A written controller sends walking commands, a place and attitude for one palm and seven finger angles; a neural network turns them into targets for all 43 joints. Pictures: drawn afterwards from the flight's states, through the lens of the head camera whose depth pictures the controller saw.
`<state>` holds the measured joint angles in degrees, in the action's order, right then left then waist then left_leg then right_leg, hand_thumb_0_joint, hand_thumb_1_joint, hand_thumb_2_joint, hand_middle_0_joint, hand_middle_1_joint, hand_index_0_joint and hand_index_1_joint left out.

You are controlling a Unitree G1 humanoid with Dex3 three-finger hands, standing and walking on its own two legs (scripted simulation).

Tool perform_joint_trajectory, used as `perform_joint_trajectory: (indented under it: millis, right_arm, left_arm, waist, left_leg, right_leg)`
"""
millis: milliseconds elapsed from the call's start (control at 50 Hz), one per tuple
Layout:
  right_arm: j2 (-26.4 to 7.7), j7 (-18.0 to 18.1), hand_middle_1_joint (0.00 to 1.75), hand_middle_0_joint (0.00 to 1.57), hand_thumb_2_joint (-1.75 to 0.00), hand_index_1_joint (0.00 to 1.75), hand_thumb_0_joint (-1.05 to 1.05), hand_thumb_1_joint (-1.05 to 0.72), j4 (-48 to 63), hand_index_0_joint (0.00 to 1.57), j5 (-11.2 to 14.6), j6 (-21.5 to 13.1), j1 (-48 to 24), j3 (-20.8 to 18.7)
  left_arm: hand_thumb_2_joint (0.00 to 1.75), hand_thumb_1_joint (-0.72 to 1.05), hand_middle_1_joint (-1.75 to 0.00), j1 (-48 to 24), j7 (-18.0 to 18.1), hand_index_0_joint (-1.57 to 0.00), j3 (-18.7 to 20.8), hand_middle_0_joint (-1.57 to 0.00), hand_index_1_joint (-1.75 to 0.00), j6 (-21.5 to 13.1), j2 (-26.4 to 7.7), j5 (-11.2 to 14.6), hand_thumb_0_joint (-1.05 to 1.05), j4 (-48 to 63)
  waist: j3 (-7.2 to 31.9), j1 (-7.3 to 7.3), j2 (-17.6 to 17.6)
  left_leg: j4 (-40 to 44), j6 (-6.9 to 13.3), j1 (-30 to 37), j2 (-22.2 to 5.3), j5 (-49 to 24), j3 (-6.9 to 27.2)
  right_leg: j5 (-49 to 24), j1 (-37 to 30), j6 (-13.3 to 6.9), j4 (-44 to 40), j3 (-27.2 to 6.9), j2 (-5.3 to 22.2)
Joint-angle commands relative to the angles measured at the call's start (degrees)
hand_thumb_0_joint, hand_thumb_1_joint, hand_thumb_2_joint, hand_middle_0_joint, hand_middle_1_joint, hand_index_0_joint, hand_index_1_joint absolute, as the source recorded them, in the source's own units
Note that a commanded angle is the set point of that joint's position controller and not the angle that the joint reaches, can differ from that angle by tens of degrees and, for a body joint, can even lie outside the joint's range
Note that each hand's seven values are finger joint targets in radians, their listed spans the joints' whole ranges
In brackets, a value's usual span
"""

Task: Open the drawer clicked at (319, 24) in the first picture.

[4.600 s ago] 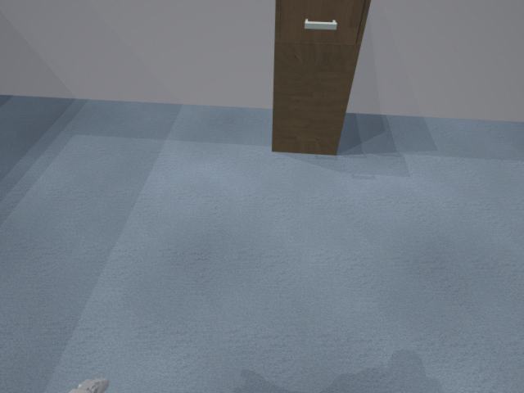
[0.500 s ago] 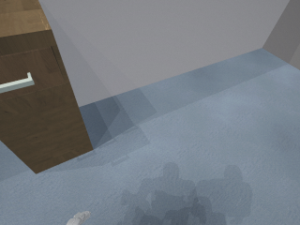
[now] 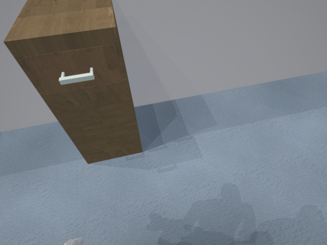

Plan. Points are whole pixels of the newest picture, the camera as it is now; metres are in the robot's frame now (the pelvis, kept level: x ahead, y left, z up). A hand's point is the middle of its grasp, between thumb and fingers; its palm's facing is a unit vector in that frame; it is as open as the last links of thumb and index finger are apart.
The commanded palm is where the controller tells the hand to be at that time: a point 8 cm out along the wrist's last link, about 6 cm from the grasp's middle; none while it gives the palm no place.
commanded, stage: turn to face it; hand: left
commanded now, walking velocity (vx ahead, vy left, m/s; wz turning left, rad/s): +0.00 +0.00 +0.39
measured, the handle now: (77, 75) +0.73 +0.38 -0.02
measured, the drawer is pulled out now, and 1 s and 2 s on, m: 0.00 0.00 0.00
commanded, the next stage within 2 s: take the last steps up to it in 0.22 s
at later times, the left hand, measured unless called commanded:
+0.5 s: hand out of the picture -0.07 +0.24 -0.17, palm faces +0.24 -0.94 -0.22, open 7.3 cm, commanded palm none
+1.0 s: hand (94, 236) +0.17 +0.21 -0.16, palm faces +0.18 -0.97 -0.18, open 7.3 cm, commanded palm none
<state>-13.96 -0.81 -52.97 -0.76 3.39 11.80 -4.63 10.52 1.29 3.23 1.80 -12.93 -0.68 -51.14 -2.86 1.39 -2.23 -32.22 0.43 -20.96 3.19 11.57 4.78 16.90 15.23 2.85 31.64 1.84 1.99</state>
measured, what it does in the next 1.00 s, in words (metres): steps on the spot: left foot, then right foot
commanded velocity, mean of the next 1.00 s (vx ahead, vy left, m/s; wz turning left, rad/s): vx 0.21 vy -0.01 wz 0.12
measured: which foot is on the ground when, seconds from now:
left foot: down 0.00-0.00, up 0.02-0.38, down 0.40-0.98, up 1.00-1.00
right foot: down 0.00-0.40, up 0.42-0.94, down 0.96-1.00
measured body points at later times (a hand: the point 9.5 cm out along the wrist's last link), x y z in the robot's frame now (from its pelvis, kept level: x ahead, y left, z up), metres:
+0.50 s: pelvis -0.03 +0.03 +0.01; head -0.02 +0.07 +0.46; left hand -0.09 +0.29 -0.16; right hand +0.11 -0.19 -0.12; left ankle -0.07 +0.11 -0.73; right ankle -0.01 -0.11 -0.68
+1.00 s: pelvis +0.09 +0.02 -0.01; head +0.12 +0.02 +0.44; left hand +0.16 +0.27 -0.14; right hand +0.01 -0.20 -0.16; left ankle -0.06 +0.11 -0.71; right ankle +0.18 -0.06 -0.73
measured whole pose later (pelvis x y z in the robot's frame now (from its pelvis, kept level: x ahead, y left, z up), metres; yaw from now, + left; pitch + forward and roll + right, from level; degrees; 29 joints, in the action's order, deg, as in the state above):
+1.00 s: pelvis +0.09 +0.02 -0.01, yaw +14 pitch -2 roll +0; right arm -7.5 1.1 -67.7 -0.8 -1.5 28.2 -1.9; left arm 5.5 -1.0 2.2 -2.8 -8.7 -1.5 -57.5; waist -4.3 3.7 -1.4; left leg -38.6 0.9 -3.8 -0.8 28.0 -1.5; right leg 10.8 20.2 -1.6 34.3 7.6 2.9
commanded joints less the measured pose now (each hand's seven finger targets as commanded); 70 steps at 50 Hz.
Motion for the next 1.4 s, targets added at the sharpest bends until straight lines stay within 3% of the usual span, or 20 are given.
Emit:
perform_joint_trajectory:
  millis: [0,100,260,340,360,380,400,460,520,760,840,900,920,960,1000,1100,1260,1340,1360,1380]
  right_arm:
    - [-7.28,-0.01,0.3,0.2,-0.9,0.3,0.0,-0.9,6.27,0.2,-0.56,-0.55,-3.08,-2.15]
    - [-4.46,-0.85,0.3,0.2,-0.9,0.3,0.0,-0.9,2.63,0.2,-0.5,0.02,-0.84,-1.41]
    - [-2.57,-0.2,0.3,0.2,-0.9,0.3,0.0,-0.9,3.12,0.2,0.38,-0.77,-7.45,0.33]
    - [-2.48,0.37,0.3,0.2,-0.9,0.3,0.0,-0.9,0.17,0.2,0.23,-2.19,-0.64,1.04]
    - [-5.33,0.41,0.3,0.2,-0.9,0.3,0.0,-0.9,-0.61,0.2,-0.04,-2.91,1.58,0.66]
    - [-10.71,0.41,0.3,0.2,-0.9,0.3,0.0,-0.9,-0.72,0.2,-0.69,-3.13,3.73,-0.52]
    - [-13.22,0.74,0.3,0.2,-0.9,0.3,0.0,-0.9,-1.28,0.2,-0.93,-2.76,6.16,-0.89]
    - [-6.71,2.0,0.3,0.2,-0.9,0.3,0.0,-0.9,-1.94,0.2,-0.7,-3.94,3.65,0.98]
    - [-4.87,2.24,0.3,0.2,-0.9,0.3,0.0,-0.9,-3.16,0.2,-0.13,-5.59,5.12,1.4]
    - [-2.69,3.05,0.3,0.2,-0.9,0.3,0.0,-0.9,-9.86,0.2,-0.57,-6.89,16.7,1.38]
    - [-2.96,2.99,0.3,0.2,-0.9,0.3,0.0,-0.9,-10.97,0.2,-0.98,-6.77,16.54,1.2]
    - [-2.77,2.93,0.3,0.2,-0.9,0.3,0.0,-0.9,-11.6,0.2,-0.69,-6.69,15.79,1.38]
    - [-1.88,2.62,0.3,0.2,-0.9,0.3,0.0,-0.9,-11.62,0.2,-0.15,-7.06,15.89,1.41]
    - [0.4,2.09,0.3,0.2,-0.9,0.3,0.0,-0.9,-8.55,0.2,0.47,-7.29,15.84,1.85]
    - [0.82,1.47,0.3,0.2,-0.9,0.3,0.0,-0.9,-7.52,0.2,0.1,-6.27,9.25,0.99]
    - [4.52,0.63,0.3,0.2,-0.9,0.3,0.0,-0.9,-8.86,0.2,-0.99,-4.08,13.15,1.09]
    - [3.04,-0.61,0.3,0.2,-0.9,0.3,0.0,-0.9,-3.65,0.2,-0.58,-5.2,0.3,1.53]
    - [0.79,-0.07,0.3,0.2,-0.9,0.3,0.0,-0.9,-4.93,0.2,-0.64,-6.2,4.25,1.59]
    - [-2.25,0.43,0.3,0.2,-0.9,0.3,0.0,-0.9,-6.46,0.2,-0.84,-6.67,9.36,1.03]
    - [-8.0,1.0,0.3,0.2,-0.9,0.3,0.0,-0.9,-7.06,0.2,-1.32,-6.64,14.21,-0.14]
  left_arm:
    - [0.9,0.9,-0.3,3.81,1.21,-0.2,2.95,-0.2,-0.3,-1.98,-13.03,-0.44,0.0,4.39]
    - [0.9,0.9,-0.3,-0.85,0.96,-0.2,1.24,-0.2,-0.3,-2.54,-7.82,-0.74,0.0,4.49]
    - [0.9,0.9,-0.3,8.24,0.59,-0.2,2.11,-0.2,-0.3,-2.2,-11.37,-1.34,0.0,-0.55]
    - [0.9,0.9,-0.3,5.95,0.56,-0.2,2.07,-0.2,-0.3,-1.87,-10.6,-0.54,0.0,-2.27]
    - [0.9,0.9,-0.3,5.64,0.3,-0.2,1.72,-0.2,-0.3,-1.58,-8.66,0.0,0.0,-1.93]
    - [0.9,0.9,-0.3,5.53,-0.3,-0.2,1.03,-0.2,-0.3,-1.33,-5.01,0.0,0.0,-0.64]
    - [0.9,0.9,-0.3,1.12,-0.41,-0.2,0.24,-0.2,-0.3,-0.99,-4.03,-0.75,0.0,1.12]
    - [0.9,0.9,-0.3,-0.64,-1.63,-0.2,0.63,-0.2,-0.3,-1.37,-4.61,-1.08,0.0,-1.78]
    - [0.9,0.9,-0.3,3.62,-2.1,-0.2,-0.01,-0.2,-0.3,-1.93,-3.68,-1.04,0.0,-5.0]
    - [0.9,0.9,-0.3,-7.09,-2.19,-0.2,-0.61,-0.2,-0.3,-2.47,-0.7,-0.5,0.0,-3.54]
    - [0.9,0.9,-0.3,-8.47,-2.36,-0.2,-0.38,-0.2,-0.3,-3.09,0.17,-0.36,0.0,-2.84]
    - [0.9,0.9,-0.3,0.69,-2.29,-0.2,0.39,-0.2,-0.3,-4.04,-0.88,-0.52,0.0,-5.62]
    - [0.9,0.9,-0.3,8.32,-1.96,-0.2,1.06,-0.2,-0.3,-4.73,-3.47,-0.7,0.0,-7.94]
    - [0.9,0.9,-0.3,21.19,-0.95,-0.2,2.91,-0.2,-0.3,-5.29,-12.4,-0.11,0.0,-11.11]
    - [0.9,0.9,-0.3,11.53,-0.41,-0.2,2.08,-0.2,-0.3,-4.8,-7.93,0.09,0.0,-8.8]
    - [0.9,0.9,-0.3,5.64,0.0,-0.2,0.33,-0.2,-0.3,-6.1,0.0,-0.71,0.0,-7.38]
    - [0.9,0.9,-0.3,10.09,-0.58,-0.2,0.51,-0.2,-0.3,-6.09,-4.56,-0.73,0.0,-9.89]
    - [0.9,0.9,-0.3,9.87,-0.55,-0.2,0.56,-0.2,-0.3,-5.02,-4.16,-0.42,0.0,-10.5]
    - [0.9,0.9,-0.3,10.48,-0.67,-0.2,0.15,-0.2,-0.3,-4.77,-2.42,-0.33,0.0,-10.41]
    - [0.9,0.9,-0.3,12.12,-1.05,-0.2,-0.36,-0.2,-0.3,-4.49,0.5,-0.09,0.0,-9.33]
  waist:
    - [3.71,-2.88,16.05]
    - [-0.18,0.0,11.7]
    - [4.08,-4.91,14.86]
    - [7.71,-1.48,12.97]
    - [8.3,-0.31,5.99]
    - [7.81,0.69,-9.98]
    - [3.65,3.05,-15.54]
    - [-4.07,0.72,-7.81]
    - [-0.96,-0.74,-4.45]
    - [-5.05,1.9,-3.59]
    - [-6.15,1.61,-4.98]
    - [-1.58,-2.87,-1.26]
    - [2.82,-6.09,2.45]
    - [11.77,-8.55,16.94]
    - [1.34,-6.33,8.14]
    - [-1.99,0.53,8.42]
    - [-1.77,-2.69,8.92]
    - [-0.82,0.12,6.2]
    - [2.23,2.14,-0.49]
    - [4.59,3.06,-13.13]
  left_leg:
    - [-28.82,-1.83,-11.45,-2.0,19.05,0.89]
    - [-34.97,-3.91,-9.95,-4.52,9.0,-3.61]
    - [-13.46,-3.78,-2.96,-3.57,15.95,-8.18]
    - [7.82,-2.52,12.04,-3.18,3.61,-10.04]
    - [13.11,-1.18,19.6,-7.25,1.2,-6.31]
    - [15.95,3.27,25.0,-19.67,1.1,9.32]
    - [20.25,8.89,21.19,-25.52,5.66,17.39]
    - [22.6,8.96,14.46,-19.56,10.54,12.06]
    - [21.91,8.47,18.59,-16.49,-1.69,5.66]
    - [21.18,10.34,21.78,-18.8,-13.35,5.08]
    - [19.13,9.48,17.88,-18.82,-13.38,4.36]
    - [8.52,6.86,13.51,-15.14,-18.3,0.47]
    - [-1.81,4.87,7.71,-12.52,-17.79,-2.1]
    - [-32.43,1.42,-11.21,-2.71,21.73,-7.36]
    - [-40.76,1.91,-14.48,-8.55,14.72,-3.45]
    - [-29.73,-0.68,-6.97,-11.05,4.42,-6.2]
    - [-7.38,-1.7,-4.53,-9.02,2.52,-10.17]
    - [4.51,-0.74,12.26,-6.46,-1.69,-12.14]
    - [7.86,0.5,20.62,-9.85,-3.17,-7.61]
    - [11.99,5.19,26.97,-21.85,-2.59,7.52]
  right_leg:
    - [-0.67,-2.06,-11.14,-19.79,-21.22,24.91]
    - [-11.83,-1.26,-8.56,-14.71,-4.6,14.97]
    - [-28.49,-11.12,-11.04,-10.17,-3.64,17.32]
    - [-20.55,-7.28,-6.15,-5.06,-0.29,14.93]
    - [-8.82,-0.42,-3.48,-0.24,2.61,12.16]
    - [8.81,12.48,-0.35,10.32,6.98,5.55]
    - [18.43,18.93,0.19,19.59,5.71,3.07]
    - [6.83,20.99,-1.05,29.73,-0.33,4.42]
    - [0.92,19.79,-0.03,29.81,0.49,4.3]
    - [-0.61,20.3,-0.15,15.02,1.41,4.69]
    - [0.1,13.39,-1.64,8.06,2.91,3.24]
    - [-4.71,-3.76,-3.29,-2.57,5.85,-0.48]
    - [-6.86,-16.38,-4.95,-4.65,1.72,2.55]
    - [-7.16,-29.52,-15.09,-15.28,-29.39,25.24]
    - [12.33,-13.14,-14.99,-20.98,-26.08,23.25]
    - [-2.87,1.16,-10.94,-23.26,-4.72,14.42]
    - [-10.52,-5.87,-11.48,-19.76,-2.92,14.03]
    - [-7.87,0.16,-8.87,-10.92,-0.05,10.73]
    - [-7.06,3.64,-7.13,-0.7,2.01,7.44]
    - [8.01,13.1,-4.58,13.11,7.12,1.28]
